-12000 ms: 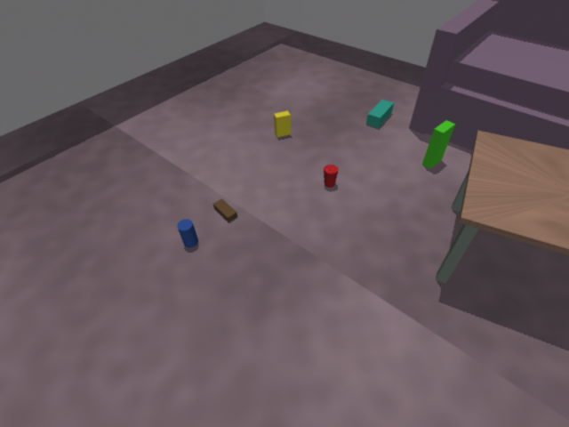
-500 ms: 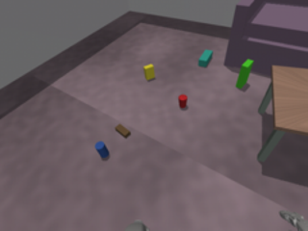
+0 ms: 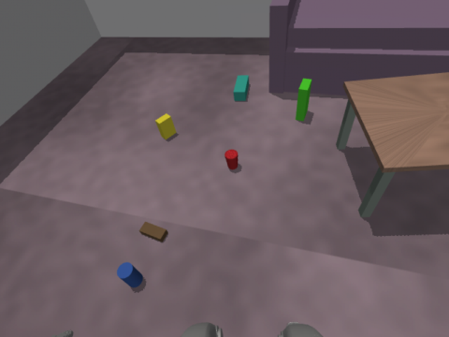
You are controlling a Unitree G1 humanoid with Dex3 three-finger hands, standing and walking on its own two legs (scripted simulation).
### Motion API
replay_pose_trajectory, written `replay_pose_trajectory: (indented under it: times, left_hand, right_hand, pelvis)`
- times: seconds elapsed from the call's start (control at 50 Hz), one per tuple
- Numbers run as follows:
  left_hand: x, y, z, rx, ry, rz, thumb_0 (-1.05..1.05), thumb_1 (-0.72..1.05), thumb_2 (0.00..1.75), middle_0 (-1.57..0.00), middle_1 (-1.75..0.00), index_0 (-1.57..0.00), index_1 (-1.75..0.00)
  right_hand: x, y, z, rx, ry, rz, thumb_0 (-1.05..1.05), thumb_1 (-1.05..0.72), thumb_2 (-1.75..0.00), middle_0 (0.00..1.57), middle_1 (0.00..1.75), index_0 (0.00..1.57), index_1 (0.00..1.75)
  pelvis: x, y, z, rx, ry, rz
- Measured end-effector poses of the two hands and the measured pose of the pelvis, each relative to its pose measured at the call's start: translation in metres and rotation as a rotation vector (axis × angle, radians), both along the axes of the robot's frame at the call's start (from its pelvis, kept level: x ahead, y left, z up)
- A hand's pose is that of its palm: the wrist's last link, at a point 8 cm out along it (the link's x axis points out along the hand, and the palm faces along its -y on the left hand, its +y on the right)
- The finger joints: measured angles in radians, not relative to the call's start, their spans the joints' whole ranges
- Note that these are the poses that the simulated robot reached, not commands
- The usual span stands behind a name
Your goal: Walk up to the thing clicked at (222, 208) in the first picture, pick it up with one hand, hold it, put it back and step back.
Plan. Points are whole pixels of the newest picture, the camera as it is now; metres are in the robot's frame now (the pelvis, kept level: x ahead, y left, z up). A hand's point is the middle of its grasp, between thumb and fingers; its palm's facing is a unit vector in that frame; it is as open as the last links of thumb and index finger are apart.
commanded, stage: walk up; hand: left
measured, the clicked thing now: (153, 231) +0.73 +0.42 -0.72
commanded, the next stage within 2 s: none
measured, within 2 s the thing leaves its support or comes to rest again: neither
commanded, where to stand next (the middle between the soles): +0.23 +0.36 m, yaw -28 degrees
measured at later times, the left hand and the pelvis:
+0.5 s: hand out of the picture +0.22 +0.53 -0.11, palm faces -0.24 -0.80 -0.55, open 7.3 cm; pelvis +0.08 +0.24 +0.01, yaw -13 degrees
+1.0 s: hand out of the picture +0.32 +0.72 -0.14, palm faces -0.34 -0.77 -0.54, open 7.4 cm; pelvis +0.15 +0.44 -0.01, yaw -23 degrees
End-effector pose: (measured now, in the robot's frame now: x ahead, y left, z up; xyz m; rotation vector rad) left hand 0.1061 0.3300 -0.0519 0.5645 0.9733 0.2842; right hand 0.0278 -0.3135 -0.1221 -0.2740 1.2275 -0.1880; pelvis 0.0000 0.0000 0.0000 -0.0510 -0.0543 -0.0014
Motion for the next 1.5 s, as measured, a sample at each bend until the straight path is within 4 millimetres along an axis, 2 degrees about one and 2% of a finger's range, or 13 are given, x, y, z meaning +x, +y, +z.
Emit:
replay_pose_trajectory:
  times: [0.1, 0.2, 0.32, 0.46, 0.56, 0.7, 0.84, 0.96, 1.04, 1.12, 1.3, 1.38, 1.5]
  left_hand:
    - [-0.003, 0.048, 0.001, 0.024, 0.052, -0.016, 0.01, 0.9, 0.9, -0.21, -0.3, -0.21, -0.3]
    - [0.003, 0.12, -0.009, 0.06, 0.111, -0.04, 0.01, 0.9, 0.9, -0.21, -0.3, -0.22, -0.3]
    - [0.033, 0.217, -0.034, 0.111, 0.174, -0.021, 0.01, 0.9, 0.9, -0.21, -0.3, -0.21, -0.3]
    - [0.096, 0.236, -0.021, 0.018, 0.18, -0.112, 0.01, 0.91, 0.9, -0.2, -0.3, -0.21, -0.3]
    - [0.137, 0.237, -0.015, -0.014, 0.135, -0.205, 0.01, 0.9, 0.9, -0.21, -0.3, -0.21, -0.3]
    - [0.154, 0.284, -0.012, 0.02, 0.052, -0.205, 0.0, 0.9, 0.9, -0.21, -0.3, -0.21, -0.3]
    - [0.173, 0.362, -0.013, 0.053, 0.088, -0.26, 0.01, 0.9, 0.9, -0.21, -0.3, -0.21, -0.3]
    - [0.211, 0.421, -0.038, 0.031, 0.146, -0.26, 0.01, 0.9, 0.9, -0.21, -0.3, -0.21, -0.3]
    - [0.234, 0.423, -0.041, -0.043, 0.188, -0.294, 0.01, 0.91, 0.9, -0.2, -0.3, -0.21, -0.3]
    - [0.25, 0.413, -0.043, -0.107, 0.249, -0.324, 0.01, 0.91, 0.9, -0.2, -0.3, -0.21, -0.3]
    - [0.312, 0.342, -0.053, -0.177, 0.274, -0.436, 0.01, 0.91, 0.9, -0.2, -0.3, -0.21, -0.3]
    - [0.342, 0.304, -0.057, -0.197, 0.192, -0.491, 0.01, 0.91, 0.9, -0.2, -0.3, -0.21, -0.3]
    - [0.361, 0.277, -0.05, -0.221, 0.144, -0.531, 0.01, 0.91, 0.9, -0.2, -0.3, -0.21, -0.3]
  right_hand:
    - [0.039, 0.036, 0.004, -0.003, -0.088, 0.019, 0.0, -0.9, -0.9, 0.2, 0.3, 0.2, 0.3]
    - [0.066, 0.072, 0.01, -0.073, -0.136, 0.016, 0.0, -0.9, -0.9, 0.2, 0.3, 0.2, 0.3]
    - [0.062, 0.14, 0.013, -0.147, -0.158, -0.038, 0.0, -0.9, -0.9, 0.2, 0.3, 0.2, 0.3]
    - [0.016, 0.225, 0.028, -0.075, -0.033, -0.18, 0.0, -0.9, -0.9, 0.2, 0.3, 0.2, 0.3]
    - [-0.001, 0.265, 0.017, -0.038, 0.041, -0.228, 0.0, -0.9, -0.9, 0.21, 0.3, 0.2, 0.3]
    - [0.033, 0.308, 0.001, -0.029, 0.017, -0.215, 0.01, -0.9, -0.9, 0.2, 0.3, 0.2, 0.3]
    - [0.076, 0.348, 0.009, -0.075, -0.122, -0.233, 0.0, -0.9, -0.9, 0.2, 0.3, 0.2, 0.3]
    - [0.056, 0.409, 0.006, -0.137, -0.103, -0.319, 0.0, -0.9, -0.9, 0.2, 0.3, 0.2, 0.3]
    - [0.029, 0.449, 0.023, -0.12, -0.015, -0.379, 0.0, -0.9, -0.9, 0.2, 0.3, 0.2, 0.3]
    - [0.006, 0.468, 0.041, -0.126, 0.072, -0.421, 0.0, -0.9, -0.9, 0.21, 0.3, 0.2, 0.3]
    - [-0.022, 0.451, 0.059, -0.187, 0.194, -0.493, 0.0, -0.89, -0.9, 0.21, 0.3, 0.2, 0.3]
    - [-0.011, 0.431, 0.046, -0.191, 0.183, -0.517, 0.0, -0.9, -0.9, 0.21, 0.3, 0.2, 0.3]
    - [0.047, 0.417, 0.04, -0.193, 0.019, -0.515, 0.0, -0.9, -0.9, 0.2, 0.3, 0.2, 0.3]
  pelvis:
    - [0.014, 0.045, -0.002, 0.015, 0.005, -0.044]
    - [0.028, 0.107, -0.014, 0.023, 0.032, -0.092]
    - [0.048, 0.184, -0.03, 0.034, 0.022, -0.151]
    - [0.075, 0.23, 0.005, 0.037, 0.017, -0.206]
    - [0.091, 0.262, 0.006, 0.037, 0.022, -0.236]
    - [0.102, 0.31, -0.004, 0.0, -0.009, -0.261]
    - [0.119, 0.379, -0.012, 0.043, -0.002, -0.322]
    - [0.142, 0.435, -0.022, 0.045, -0.011, -0.378]
    - [0.155, 0.444, -0.004, 0.035, -0.012, -0.403]
    - [0.17, 0.446, 0.009, 0.035, -0.004, -0.428]
    - [0.194, 0.43, 0.011, 0.042, 0.017, -0.488]
    - [0.198, 0.415, 0.002, 0.03, 0.005, -0.505]
    - [0.211, 0.413, 0.005, 0.043, -0.004, -0.54]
